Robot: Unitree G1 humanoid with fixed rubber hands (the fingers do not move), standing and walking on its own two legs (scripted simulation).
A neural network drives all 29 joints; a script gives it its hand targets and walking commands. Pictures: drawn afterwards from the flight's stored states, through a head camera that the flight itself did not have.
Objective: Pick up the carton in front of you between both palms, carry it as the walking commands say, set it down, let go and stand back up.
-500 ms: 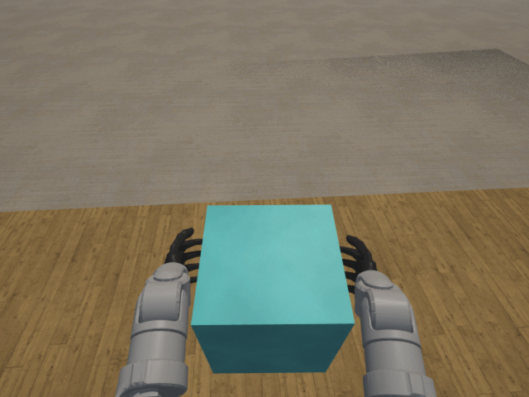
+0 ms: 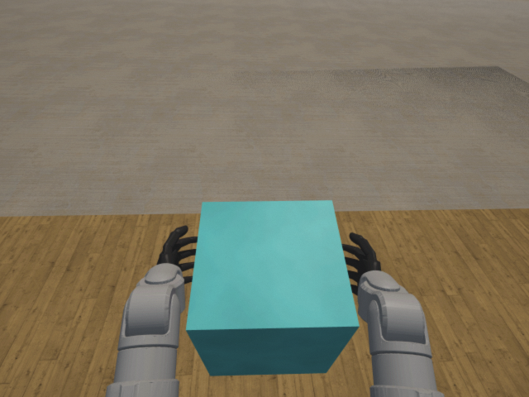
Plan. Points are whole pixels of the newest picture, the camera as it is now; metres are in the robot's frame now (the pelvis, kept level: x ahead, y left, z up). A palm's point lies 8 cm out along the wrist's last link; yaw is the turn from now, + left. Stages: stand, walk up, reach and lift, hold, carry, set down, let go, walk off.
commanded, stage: carry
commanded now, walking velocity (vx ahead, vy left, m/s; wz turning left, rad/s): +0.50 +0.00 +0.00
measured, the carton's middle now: (268, 292) +0.30 +0.00 +0.00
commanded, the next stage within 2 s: none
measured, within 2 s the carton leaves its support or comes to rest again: neither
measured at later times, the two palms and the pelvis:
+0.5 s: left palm (172, 175) +0.51 +0.20 +0.09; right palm (319, 177) +0.52 -0.10 +0.09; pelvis +0.25 +0.04 -0.01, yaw +0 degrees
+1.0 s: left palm (207, 113) +0.84 +0.18 +0.06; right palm (310, 119) +0.85 -0.12 +0.06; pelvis +0.58 +0.02 -0.02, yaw +3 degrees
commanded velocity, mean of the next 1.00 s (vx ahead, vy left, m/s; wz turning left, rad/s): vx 0.50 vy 0.00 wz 0.00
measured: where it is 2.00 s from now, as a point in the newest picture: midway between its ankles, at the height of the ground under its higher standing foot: (246, 232)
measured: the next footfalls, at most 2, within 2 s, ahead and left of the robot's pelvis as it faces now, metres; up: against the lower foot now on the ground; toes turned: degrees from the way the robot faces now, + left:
right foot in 0.16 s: +0.12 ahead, -0.11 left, +0.00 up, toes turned -9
left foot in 0.46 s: +0.36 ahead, +0.13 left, +0.00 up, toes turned +13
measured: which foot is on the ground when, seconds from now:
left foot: down 0.00-0.18, up 0.20-0.44, down 0.46-0.96, up 0.98-1.00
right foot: up 0.00-0.14, down 0.16-0.48, up 0.50-0.92, down 0.94-1.00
